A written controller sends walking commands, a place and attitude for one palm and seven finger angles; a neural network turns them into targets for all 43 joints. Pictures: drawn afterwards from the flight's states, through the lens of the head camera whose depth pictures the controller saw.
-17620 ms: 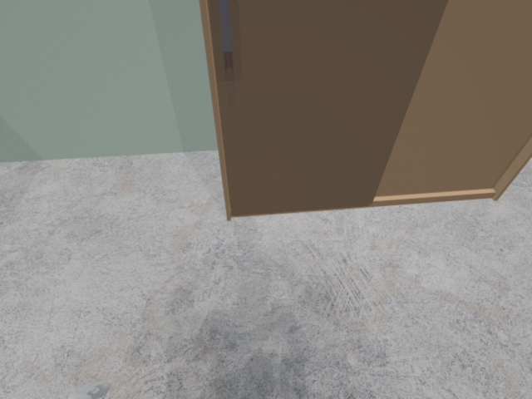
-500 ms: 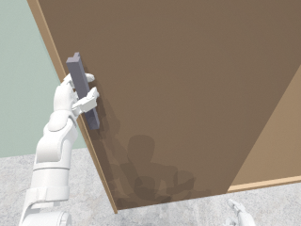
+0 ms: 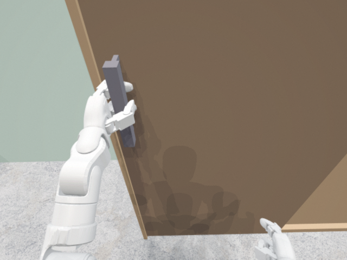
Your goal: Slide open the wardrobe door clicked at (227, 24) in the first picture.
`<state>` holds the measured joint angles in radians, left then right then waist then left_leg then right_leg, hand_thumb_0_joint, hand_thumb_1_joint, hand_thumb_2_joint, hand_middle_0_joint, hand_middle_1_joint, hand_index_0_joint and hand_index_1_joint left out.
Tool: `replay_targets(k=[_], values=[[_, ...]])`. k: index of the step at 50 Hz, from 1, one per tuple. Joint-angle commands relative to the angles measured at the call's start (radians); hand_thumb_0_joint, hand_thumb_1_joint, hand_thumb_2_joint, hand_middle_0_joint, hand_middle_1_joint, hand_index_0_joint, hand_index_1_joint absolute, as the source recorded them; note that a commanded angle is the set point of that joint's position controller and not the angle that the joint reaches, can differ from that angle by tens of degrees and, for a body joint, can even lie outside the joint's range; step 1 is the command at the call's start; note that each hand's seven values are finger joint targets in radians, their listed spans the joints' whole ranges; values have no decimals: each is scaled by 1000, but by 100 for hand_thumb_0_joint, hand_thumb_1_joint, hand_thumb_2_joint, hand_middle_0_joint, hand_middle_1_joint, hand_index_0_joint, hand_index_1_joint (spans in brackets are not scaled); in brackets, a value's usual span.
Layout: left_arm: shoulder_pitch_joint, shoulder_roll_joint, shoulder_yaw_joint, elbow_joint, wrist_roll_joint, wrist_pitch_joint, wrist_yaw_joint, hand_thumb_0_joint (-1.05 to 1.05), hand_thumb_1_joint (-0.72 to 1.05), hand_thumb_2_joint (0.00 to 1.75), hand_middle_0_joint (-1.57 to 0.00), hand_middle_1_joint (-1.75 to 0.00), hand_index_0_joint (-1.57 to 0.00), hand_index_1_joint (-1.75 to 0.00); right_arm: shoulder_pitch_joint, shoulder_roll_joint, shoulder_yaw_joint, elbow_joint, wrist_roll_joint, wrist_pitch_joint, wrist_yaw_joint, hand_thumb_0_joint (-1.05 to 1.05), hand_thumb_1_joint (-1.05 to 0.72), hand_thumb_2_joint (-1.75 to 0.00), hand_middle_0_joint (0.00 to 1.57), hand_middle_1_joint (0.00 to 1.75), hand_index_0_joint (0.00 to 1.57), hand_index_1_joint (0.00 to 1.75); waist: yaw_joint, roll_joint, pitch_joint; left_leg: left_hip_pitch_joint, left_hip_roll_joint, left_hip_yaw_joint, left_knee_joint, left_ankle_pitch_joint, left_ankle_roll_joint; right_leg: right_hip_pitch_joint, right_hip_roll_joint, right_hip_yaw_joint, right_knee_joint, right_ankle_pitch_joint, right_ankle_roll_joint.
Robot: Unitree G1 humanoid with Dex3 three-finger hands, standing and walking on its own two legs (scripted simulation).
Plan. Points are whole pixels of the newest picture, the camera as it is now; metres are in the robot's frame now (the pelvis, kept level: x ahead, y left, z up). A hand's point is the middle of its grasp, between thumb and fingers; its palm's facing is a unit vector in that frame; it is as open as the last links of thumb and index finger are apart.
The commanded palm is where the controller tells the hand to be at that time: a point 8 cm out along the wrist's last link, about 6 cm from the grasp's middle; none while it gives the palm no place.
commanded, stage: tug the door sideways, standing still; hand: left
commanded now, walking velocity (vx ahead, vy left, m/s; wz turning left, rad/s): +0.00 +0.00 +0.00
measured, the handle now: (123, 104) +0.40 +0.16 +0.19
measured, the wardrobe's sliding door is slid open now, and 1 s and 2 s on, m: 0.00 0.03 0.25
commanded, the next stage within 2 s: step sideways, sliding the door along in 0.26 s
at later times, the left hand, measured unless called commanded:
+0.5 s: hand (133, 116) +0.35 +0.13 +0.19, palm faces +0.09 -0.99 -0.07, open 6.5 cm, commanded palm +0.33 +0.16 +0.20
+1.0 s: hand (143, 115) +0.36 +0.11 +0.19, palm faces +0.22 -0.97 -0.05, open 6.4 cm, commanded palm +0.34 +0.11 +0.20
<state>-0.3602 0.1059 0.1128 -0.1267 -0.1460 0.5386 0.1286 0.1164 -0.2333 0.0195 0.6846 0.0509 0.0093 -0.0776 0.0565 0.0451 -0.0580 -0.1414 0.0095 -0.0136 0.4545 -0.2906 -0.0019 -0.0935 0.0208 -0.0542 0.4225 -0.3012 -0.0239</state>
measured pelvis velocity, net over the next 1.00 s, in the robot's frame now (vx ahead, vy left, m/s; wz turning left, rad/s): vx -0.02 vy -0.06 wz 0.14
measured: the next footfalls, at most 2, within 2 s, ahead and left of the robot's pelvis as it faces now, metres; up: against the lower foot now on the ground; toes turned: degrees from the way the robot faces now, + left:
left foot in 0.98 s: +0.03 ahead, +0.10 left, +0.00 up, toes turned +15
right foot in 1.22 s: +0.14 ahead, -0.28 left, +0.00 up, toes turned +6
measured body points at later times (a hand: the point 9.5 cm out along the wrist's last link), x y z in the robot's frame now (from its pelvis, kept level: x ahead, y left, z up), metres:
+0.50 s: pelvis -0.05 +0.02 -0.01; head -0.06 +0.01 +0.44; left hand +0.34 +0.18 +0.20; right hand +0.11 -0.20 -0.11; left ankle -0.04 +0.12 -0.74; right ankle -0.06 -0.10 -0.74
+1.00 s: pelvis -0.02 -0.06 -0.03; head +0.03 -0.05 +0.42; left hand +0.34 +0.16 +0.19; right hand +0.18 -0.28 -0.13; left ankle -0.01 +0.09 -0.75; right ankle -0.01 -0.13 -0.73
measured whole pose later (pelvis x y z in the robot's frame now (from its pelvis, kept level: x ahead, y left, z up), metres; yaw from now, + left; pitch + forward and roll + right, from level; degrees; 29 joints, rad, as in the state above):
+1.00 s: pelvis -0.02 -0.06 -0.03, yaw +8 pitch -2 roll +0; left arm -0.58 0.16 0.00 0.14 -0.09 0.00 0.15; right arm 0.14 -0.27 -0.01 0.69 0.02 -0.03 -0.10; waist 0.05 0.01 0.15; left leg -0.32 0.10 0.08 0.65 -0.25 0.02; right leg -0.32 -0.02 -0.17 0.77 -0.40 -0.05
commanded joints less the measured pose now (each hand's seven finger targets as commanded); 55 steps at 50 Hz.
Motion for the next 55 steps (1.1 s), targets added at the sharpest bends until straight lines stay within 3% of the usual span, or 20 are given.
replay_targets(k=[1, 9, 17, 18, 19, 20, 21, 25, 29, 31, 34, 35, 37, 41, 46, 47, 48, 49, 51, 55], values=[[-476, -12, -127, -189, -5, -73, -22, 0, 90, 90, -45, -140, -45, -140, -123, -83, -25, -151, -10, -61, -4, 0, -90, -90, 20, 30, 20, 30, -58, -60, -297, 201, -5, 6, 38, 633, 23, 14, -4, 6, 22, 659, 9], [-622, -96, -222, -75, 16, -118, -9, 0, 90, 90, -45, -140, -45, -140, -118, -73, -24, -133, -11, -61, 2, 0, -90, -90, 20, 30, 20, 30, -77, -35, -295, 227, 7, -27, 52, 655, 14, -31, -5, 1, 28, 580, 0], [-806, -176, -280, 82, 22, -187, 34, 0, 90, 90, -45, -140, -45, -140, -120, -59, -17, -111, -9, -77, 3, 0, -90, -90, 20, 30, 20, 30, -103, -42, -243, 182, 6, -50, 2, 372, 3, -102, 7, -7, -9, 313, -9], [-843, -150, -261, 84, 20, -196, 39, 0, 90, 90, -45, -140, -45, -140, -121, -63, -16, -106, -9, -80, 1, 0, -90, -90, 20, 30, 20, 30, -100, -38, -258, 182, 6, -52, -4, 356, 0, -99, 8, -5, -13, 297, -11], [-788, 415, 96, 98, 66, -351, 55, 0, 90, 90, -45, -140, -45, -140, -85, -108, -5, -124, -26, -67, -6, 0, -90, -90, 20, 30, 20, 30, -69, -45, -193, 55, 49, -33, -18, 193, 32, -123, -52, 48, -26, 193, 12], [-593, 214, -49, 264, 72, -396, 20, 0, 90, 90, -45, -140, -45, -140, -102, -103, -13, -112, -48, -42, -12, 0, -90, -90, 20, 30, 20, 30, -65, -135, -150, -27, 68, -49, -14, 88, 50, -137, -74, 30, -11, 106, 24], [-606, 180, -79, 243, 64, -439, 11, 0, 90, 90, -45, -140, -45, -140, -106, -87, -9, -121, -45, -41, -13, 0, -90, -90, 20, 30, 20, 30, -58, -145, -157, -39, 75, -55, -18, -19, 55, -146, -80, 35, -10, 6, 17], [-702, 162, -122, 139, 50, -555, -3, 0, 90, 90, -45, -140, -45, -140, -100, -96, -4, -147, -46, -61, -42, 0, -90, -90, 20, 30, 20, 30, -81, 189, -159, 31, 232, -342, -189, -366, 138, -340, 7, -5, 307, -134, 15], [-732, 232, -74, 89, 49, -587, -1, 0, 90, 90, -45, -140, -45, -140, -61, -92, -11, -142, -43, -68, -41, 0, -90, -90, 20, 30, 20, 30, -82, 123, -188, 245, 323, -441, -109, 153, 209, -505, -25, 67, 447, -223, 11], [-719, 233, -62, 103, 48, -599, -5, 0, 90, 90, -45, -140, -45, -140, -59, -98, -13, -136, -39, -69, -38, 0, -90, -90, 20, 30, 20, 30, -76, 107, -191, 199, 311, -335, -56, 296, 189, -399, -41, 52, 324, -199, 15], [-684, 245, -57, 113, 53, -604, -13, 0, 90, 90, -45, -140, -45, -140, -53, -121, -22, -141, -22, -67, -40, 0, -90, -90, 20, 30, 20, 30, -66, 97, -204, -45, 208, -116, 41, 108, 100, -58, -28, -19, 76, -58, 3], [-670, 252, -58, 120, 61, -606, -16, 0, 90, 90, -45, -140, -45, -140, -47, -117, -24, -141, -19, -66, -41, 0, -90, -90, 20, 30, 20, 30, -60, 7, -218, -156, 151, -24, 160, 31, 68, 49, -96, 50, -8, -70, -27], [-692, 261, -42, 122, 67, -607, -15, 0, 90, 90, -45, -140, -45, -140, -79, -87, -29, -146, -16, -68, -42, 0, -90, -90, 20, 30, 20, 30, -44, -306, -152, -451, 10, 57, 536, -270, 4, 120, -384, 449, -192, -224, -187], [-755, 206, -77, 48, 86, -626, -21, 0, 90, 90, -45, -140, -45, -140, -74, -92, -39, -101, -32, -99, -30, 0, -90, -90, 20, 30, 20, 30, -44, -157, -128, -430, 69, 10, 676, -200, -3, 96, -364, 297, -77, 125, -213], [-784, 76, -202, -29, 79, -661, -24, 0, 90, 90, -45, -140, -45, -140, -76, -62, -24, -116, -44, -95, -25, 0, -90, -90, 20, 30, 20, 30, -67, -154, -208, -59, 57, 156, 132, 36, -1, 17, -235, 5, 113, 302, -126], [-767, 70, -212, -46, 72, -664, -27, 0, 90, 90, -45, -140, -45, -140, -61, -89, -41, -120, -46, -93, -25, 0, -90, -90, 20, 30, 20, 30, -84, -75, -232, 144, 123, 66, 30, 137, 32, -156, -197, -25, 249, 219, -82], [-749, 28, -246, -79, 64, -671, -35, 0, 90, 90, -45, -140, -45, -140, -74, -141, -62, -154, -46, -91, -21, 0, -90, -90, 20, 30, 20, 30, -81, 191, -256, 349, 362, -313, -32, 244, 129, -457, -81, -35, 444, -8, -10], [-728, -15, -306, -81, 55, -665, -46, 0, 90, 90, -45, -140, -45, -140, -73, -129, -56, -170, -38, -74, -16, 0, -90, -90, 20, 30, 20, 30, -84, 253, -249, 388, 545, -547, -94, 351, 220, -545, -58, 62, 645, -221, 7], [-812, -22, -304, -103, 52, -664, -69, 0, 90, 90, -45, -140, -45, -140, -141, -99, -52, -198, -11, -66, 6, 0, -90, -90, 20, 30, 20, 30, -55, 56, -178, 284, 559, -440, -92, 329, 233, -568, -130, 173, 673, -177, 5], [-751, -13, -318, -196, 71, -665, -70, 0, 90, 90, -45, -140, -45, -140, -127, -98, -68, -207, -9, -74, 23, 0, -90, -90, 20, 30, 20, 30, -69, 169, -216, 255, 436, -121, 24, 589, 156, -404, -127, 90, 410, -158, 22]])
